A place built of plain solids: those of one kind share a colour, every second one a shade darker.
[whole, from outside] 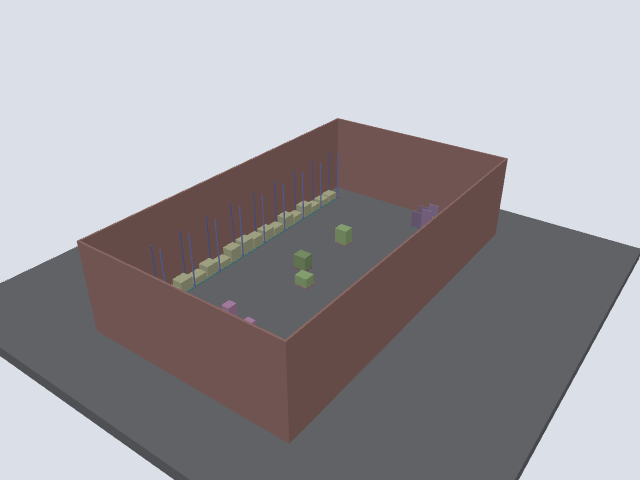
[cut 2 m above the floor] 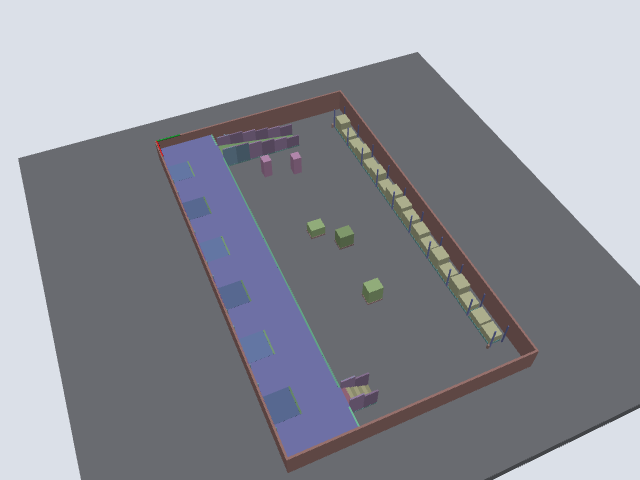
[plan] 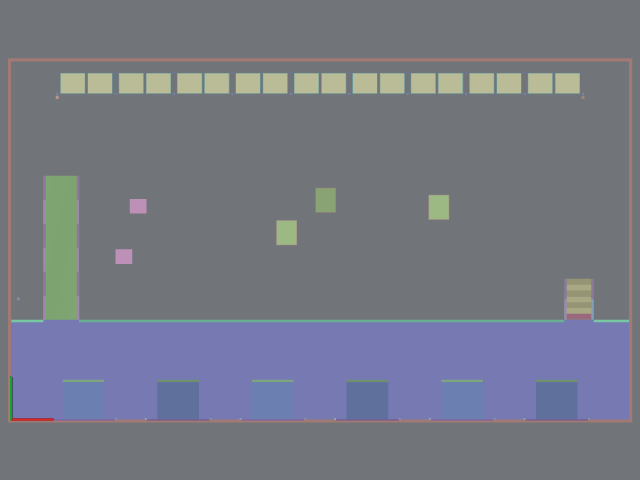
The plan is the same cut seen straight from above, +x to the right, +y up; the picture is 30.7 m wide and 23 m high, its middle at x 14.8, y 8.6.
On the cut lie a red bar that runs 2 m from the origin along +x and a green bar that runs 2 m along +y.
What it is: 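The dock platform, its doors, stairs and ramp, and the hall's floor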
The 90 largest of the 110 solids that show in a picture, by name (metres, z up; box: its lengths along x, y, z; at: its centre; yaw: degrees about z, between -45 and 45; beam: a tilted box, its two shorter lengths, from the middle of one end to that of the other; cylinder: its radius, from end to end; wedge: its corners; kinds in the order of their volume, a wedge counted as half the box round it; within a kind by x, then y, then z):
{
 "south_deck_1": {"box": [29.61, 4.78, 1.2], "at": [14.81, 2.39, 0.55]},
 "wall_1": {"box": [0.15, 17.45, 7.44], "at": [-0.07, 8.58, 3.67]},
 "wall_2": {"box": [29.91, 0.15, 7.44], "at": [14.81, -0.07, 3.67]},
 "wall_3": {"box": [29.91, 0.15, 7.44], "at": [14.81, 17.23, 3.67]},
 "wall_4": {"box": [0.15, 17.45, 7.44], "at": [29.69, 8.58, 3.67]},
 "rack_load_1": {"box": [1.16, 0.95, 1.18], "at": [2.95, 16.1, 0.73]},
 "rack_load_2": {"box": [1.16, 0.95, 0.63], "at": [4.26, 16.1, 0.45]},
 "rack_load_3": {"box": [1.16, 0.95, 0.61], "at": [5.75, 16.1, 0.45]},
 "rack_load_4": {"box": [1.16, 0.95, 0.99], "at": [7.06, 16.1, 0.63]},
 "rack_load_5": {"box": [1.16, 0.95, 0.62], "at": [8.55, 16.1, 0.45]},
 "rack_load_6": {"box": [1.16, 0.95, 0.96], "at": [9.86, 16.1, 0.62]},
 "rack_load_7": {"box": [1.16, 0.95, 0.58], "at": [11.35, 16.1, 0.43]},
 "rack_load_8": {"box": [1.16, 0.95, 1.15], "at": [12.66, 16.1, 0.71]},
 "rack_load_9": {"box": [1.16, 0.95, 1.18], "at": [14.15, 16.1, 0.73]},
 "rack_load_10": {"box": [1.16, 0.95, 0.94], "at": [15.46, 16.1, 0.61]},
 "rack_load_11": {"box": [1.16, 0.95, 0.98], "at": [16.95, 16.1, 0.63]},
 "rack_load_12": {"box": [1.16, 0.95, 0.7], "at": [18.26, 16.1, 0.49]},
 "rack_load_13": {"box": [1.16, 0.95, 1.11], "at": [19.75, 16.1, 0.7]},
 "rack_load_14": {"box": [1.16, 0.95, 0.67], "at": [21.06, 16.1, 0.48]},
 "rack_load_15": {"box": [1.16, 0.95, 1.08], "at": [22.55, 16.1, 0.68]},
 "rack_load_16": {"box": [1.16, 0.95, 0.57], "at": [23.86, 16.1, 0.42]},
 "rack_load_17": {"box": [1.16, 0.95, 0.61], "at": [25.35, 16.1, 0.44]},
 "rack_load_18": {"box": [1.16, 0.95, 0.62], "at": [26.66, 16.1, 0.45]},
 "south_ramp_1": {"wedge": [[1.65, 4.78, -0.05], [1.65, 4.78, 1.15], [1.65, 11.68, -0.05], [1.65, 11.68, 0.0], [3.15, 4.78, -0.05], [3.15, 4.78, 1.15], [3.15, 11.68, -0.05], [3.15, 11.68, 0.0]]},
 "rack_pal_1": {"box": [1.21, 1.0, 0.19], "at": [2.95, 16.1, 0.04]},
 "rack_pal_2": {"box": [1.21, 1.0, 0.19], "at": [4.26, 16.1, 0.04]},
 "rack_pal_3": {"box": [1.21, 1.0, 0.19], "at": [5.75, 16.1, 0.04]},
 "rack_pal_4": {"box": [1.21, 1.0, 0.19], "at": [7.06, 16.1, 0.04]},
 "rack_pal_5": {"box": [1.21, 1.0, 0.19], "at": [8.55, 16.1, 0.04]},
 "rack_pal_6": {"box": [1.21, 1.0, 0.19], "at": [9.86, 16.1, 0.04]},
 "rack_pal_7": {"box": [1.21, 1.0, 0.19], "at": [11.35, 16.1, 0.04]},
 "rack_pal_8": {"box": [1.21, 1.0, 0.19], "at": [12.66, 16.1, 0.04]},
 "rack_pal_9": {"box": [1.21, 1.0, 0.19], "at": [15.46, 16.1, 0.04]},
 "rack_pal_10": {"box": [1.21, 1.0, 0.19], "at": [16.95, 16.1, 0.04]},
 "rack_pal_11": {"box": [1.21, 1.0, 0.19], "at": [18.26, 16.1, 0.04]},
 "rack_pal_12": {"box": [1.21, 1.0, 0.19], "at": [19.75, 16.1, 0.04]},
 "rack_pal_13": {"box": [1.21, 1.0, 0.19], "at": [21.06, 16.1, 0.04]},
 "rack_pal_14": {"box": [1.21, 1.0, 0.19], "at": [22.55, 16.1, 0.04]},
 "rack_pal_15": {"box": [1.21, 1.0, 0.19], "at": [23.86, 16.1, 0.04]},
 "rack_pal_16": {"box": [1.21, 1.0, 0.19], "at": [25.35, 16.1, 0.04]},
 "rack_pal_17": {"box": [1.21, 1.0, 0.19], "at": [26.66, 16.1, 0.04]},
 "stage_load_1": {"box": [0.95, 1.15, 0.79], "at": [13.2, 8.95, 0.53]},
 "stage_load_2": {"box": [0.95, 1.15, 1.2], "at": [15.07, 10.51, 0.74]},
 "stage_load_3": {"box": [0.95, 1.15, 1.33], "at": [20.5, 10.17, 0.81]},
 "dock_south_cheek_whole_1": {"box": [0.11, 1.15, 2.2], "at": [1.6, 5.35, 1.05]},
 "dock_south_cheek_whole_2": {"box": [0.11, 1.15, 2.01], "at": [1.6, 6.5, 0.95]},
 "dock_south_cheek_whole_3": {"box": [0.11, 1.15, 1.82], "at": [1.6, 7.65, 0.86]},
 "dock_south_cheek_whole_4": {"box": [0.11, 1.15, 1.62], "at": [1.6, 8.8, 0.76]},
 "dock_south_cheek_whole_5": {"box": [0.11, 1.15, 1.43], "at": [1.6, 9.95, 0.67]},
 "dock_south_cheek_whole_6": {"box": [0.11, 1.15, 1.24], "at": [1.6, 11.1, 0.57]},
 "dock_south_cheek_whole_7": {"box": [0.11, 1.15, 2.2], "at": [3.19, 5.35, 1.05]},
 "dock_south_cheek_whole_8": {"box": [0.11, 1.15, 2.01], "at": [3.19, 6.5, 0.95]},
 "dock_south_cheek_whole_9": {"box": [0.11, 1.15, 1.82], "at": [3.19, 7.65, 0.86]},
 "dock_south_cheek_whole_10": {"box": [0.11, 1.15, 1.62], "at": [3.19, 8.8, 0.76]},
 "dock_south_cheek_whole_11": {"box": [0.11, 1.15, 1.43], "at": [3.19, 9.95, 0.67]},
 "dock_south_cheek_whole_12": {"box": [0.11, 1.15, 1.24], "at": [3.19, 11.1, 0.57]},
 "dock_south_cheek_whole_13": {"box": [0.11, 0.98, 2.2], "at": [26.57, 5.27, 1.05]},
 "dock_south_cheek_whole_14": {"box": [0.11, 0.98, 1.71], "at": [26.57, 6.25, 0.8]},
 "dock_south_cheek_whole_15": {"box": [0.11, 0.98, 2.2], "at": [27.86, 5.27, 1.05]},
 "dock_south_cheek_whole_16": {"box": [0.11, 0.98, 1.71], "at": [27.86, 6.25, 0.8]},
 "cage_1": {"box": [0.8, 0.7, 1.75], "at": [5.4, 7.8, 0.82]},
 "cage_2": {"box": [0.8, 0.7, 1.75], "at": [6.09, 10.22, 0.82]},
 "south_shutter_1": {"box": [3.0, 0.05, 3.25], "at": [3.47, -0.03, 2.73]},
 "south_shutter_2": {"box": [3.0, 0.05, 3.25], "at": [8.0, -0.03, 2.73]},
 "south_shutter_3": {"box": [3.0, 0.05, 3.25], "at": [12.54, -0.03, 2.73]},
 "south_lev_1": {"box": [2.0, 1.78, 0.07], "at": [3.47, 0.9, 1.13]},
 "south_lev_2": {"box": [2.0, 1.78, 0.07], "at": [8.0, 0.9, 1.13]},
 "south_lev_3": {"box": [2.0, 1.78, 0.07], "at": [12.54, 0.9, 1.13]},
 "south_lev_4": {"box": [2.0, 1.78, 0.07], "at": [17.07, 0.9, 1.13]},
 "south_lev_5": {"box": [2.0, 1.78, 0.07], "at": [21.61, 0.9, 1.13]},
 "south_lev_6": {"box": [2.0, 1.78, 0.07], "at": [26.14, 0.9, 1.13]},
 "south_stair_steps_1": {"box": [1.2, 0.28, 1.04], "at": [27.21, 5.2, 0.47]},
 "south_stair_steps_2": {"box": [1.2, 0.28, 0.87], "at": [27.21, 5.48, 0.39]},
 "south_stair_steps_3": {"box": [1.2, 0.28, 0.71], "at": [27.21, 5.76, 0.3]},
 "south_stair_steps_4": {"box": [1.2, 0.28, 0.54], "at": [27.21, 6.04, 0.22]},
 "south_stair_steps_5": {"box": [1.2, 0.28, 0.38], "at": [27.21, 6.32, 0.14]},
 "south_stair_steps_6": {"box": [1.2, 0.28, 0.21], "at": [27.21, 6.6, 0.06]},
 "dock_south_cheek_1": {"box": [0.1, 1.15, 2.16], "at": [3.2, 5.35, 1.03]},
 "dock_south_cheek_2": {"box": [0.1, 1.15, 1.97], "at": [3.2, 6.5, 0.93]},
 "dock_south_cheek_3": {"box": [0.1, 0.98, 2.16], "at": [27.86, 5.27, 1.03]},
 "stage_pal_1": {"box": [1.0, 1.2, 0.19], "at": [13.2, 8.95, 0.04]},
 "stage_pal_2": {"box": [1.0, 1.2, 0.19], "at": [15.07, 10.51, 0.04]},
 "stage_pal_3": {"box": [1.0, 1.2, 0.19], "at": [20.5, 10.17, 0.04]},
 "south_stair_stair_head_1": {"box": [1.2, 0.28, 1.2], "at": [27.21, 4.92, 0.55]},
 "rack_1": {"box": [0.09, 0.09, 4.85], "at": [5.01, 15.6, 2.38]},
 "rack_2": {"box": [0.09, 0.09, 4.85], "at": [5.01, 16.6, 2.38]},
 "rack_3": {"box": [0.09, 0.09, 4.85], "at": [7.81, 15.6, 2.38]},
 "rack_4": {"box": [0.09, 0.09, 4.85], "at": [7.81, 16.6, 2.38]},
 "rack_5": {"box": [0.09, 0.09, 4.85], "at": [10.61, 15.6, 2.38]},
 "south_edge_1": {"box": [23.26, 0.12, 0.05], "at": [14.88, 4.72, 1.13]}
}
